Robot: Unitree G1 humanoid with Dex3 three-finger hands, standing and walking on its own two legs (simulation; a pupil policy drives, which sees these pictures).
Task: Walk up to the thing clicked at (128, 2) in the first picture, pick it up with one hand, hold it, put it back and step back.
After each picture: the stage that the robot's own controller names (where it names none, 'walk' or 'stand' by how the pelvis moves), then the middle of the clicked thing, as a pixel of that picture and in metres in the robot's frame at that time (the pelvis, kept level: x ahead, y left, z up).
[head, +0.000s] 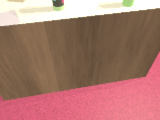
stand; out of the picture +0.96 -0.24 +0.12
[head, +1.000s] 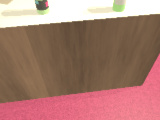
rise first; out of the picture +0.86 -0.13 +0.15
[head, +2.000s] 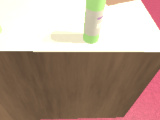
walk; (94, 13) +0.57 +0.02 +0.16
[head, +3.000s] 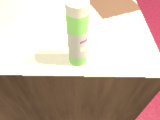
stand; (77, 36) +0.46 +0.06 +0.13
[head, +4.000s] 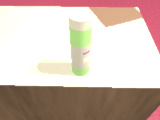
stand; (80, 46) +0.43 +0.05 +0.12
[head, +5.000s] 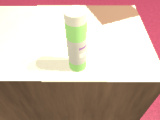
stand; (76, 42) +0.45 +0.06 +0.12
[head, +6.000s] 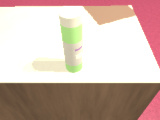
stand; (72, 43) +0.45 +0.08 +0.12
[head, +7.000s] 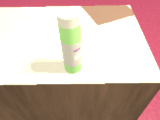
stand; (71, 44) +0.44 +0.08 +0.12
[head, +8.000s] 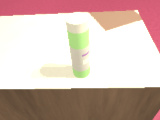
rise first; (79, 49) +0.43 +0.07 +0.12
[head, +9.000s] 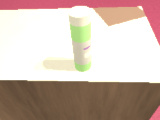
go down; (81, 43) +0.46 +0.07 +0.12
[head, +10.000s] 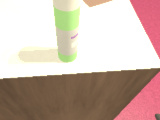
go down; (67, 30) +0.46 +0.05 +0.14
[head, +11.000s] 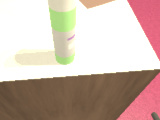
go down; (63, 31) +0.45 +0.06 +0.15
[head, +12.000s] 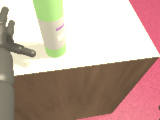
close in; (51, 21) +0.45 +0.08 +0.18
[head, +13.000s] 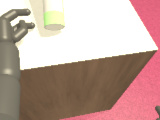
close; out of the picture +0.63 +0.06 +0.15
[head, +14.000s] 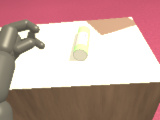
lift; (82, 40) +0.66 +0.06 +0.06
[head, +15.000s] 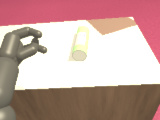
hold; (81, 40) +0.65 +0.06 +0.05
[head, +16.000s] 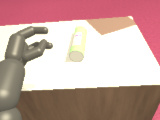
close; (79, 40) +0.65 +0.07 +0.04
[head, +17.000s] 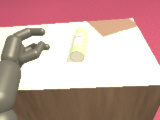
close; (80, 42) +0.65 +0.08 +0.04
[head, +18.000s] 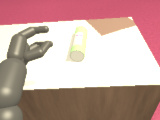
stand; (79, 40) +0.65 +0.07 +0.04
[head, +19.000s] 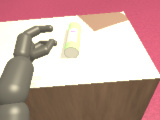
stand; (73, 37) +0.66 +0.08 +0.04
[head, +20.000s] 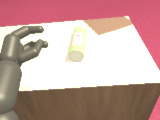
crouch; (78, 41) +0.65 +0.07 +0.04
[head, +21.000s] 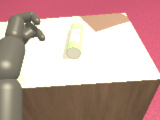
crouch; (75, 37) +0.66 +0.07 +0.04
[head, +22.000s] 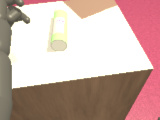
lower; (60, 27) +0.65 +0.08 +0.04
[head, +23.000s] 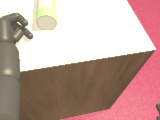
lower; (46, 0) +0.66 +0.09 +0.09
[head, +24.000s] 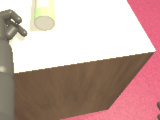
lower; (44, 0) +0.65 +0.09 +0.09
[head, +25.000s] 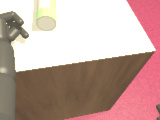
lower; (46, 1) +0.66 +0.09 +0.09
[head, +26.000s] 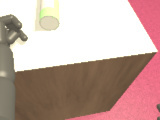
lower; (49, 1) +0.66 +0.08 +0.09
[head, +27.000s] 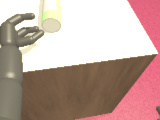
open; (51, 4) +0.66 +0.08 +0.09
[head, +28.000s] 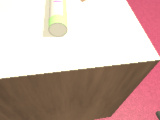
sink last; (57, 8) +0.65 +0.07 +0.08
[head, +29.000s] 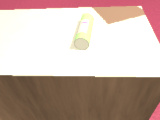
stand; (85, 28) +0.67 +0.07 +0.06
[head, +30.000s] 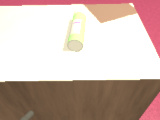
stand; (77, 28) +0.65 +0.07 +0.04
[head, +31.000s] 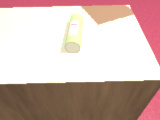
stand; (75, 30) +0.65 +0.08 +0.04
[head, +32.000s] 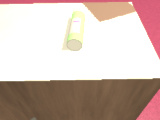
stand; (76, 27) +0.65 +0.08 +0.04
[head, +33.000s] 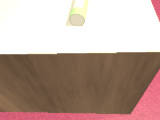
walk; (80, 3) +0.74 +0.07 +0.06
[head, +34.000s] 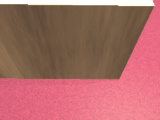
walk; out of the picture +1.03 +0.03 +0.06
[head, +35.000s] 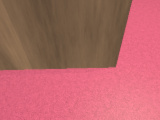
stand; out of the picture +1.30 +0.11 +0.05
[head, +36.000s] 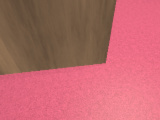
stand; out of the picture +1.27 +0.18 +0.04
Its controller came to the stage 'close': yes
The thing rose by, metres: 0.00
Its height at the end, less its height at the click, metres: -0.09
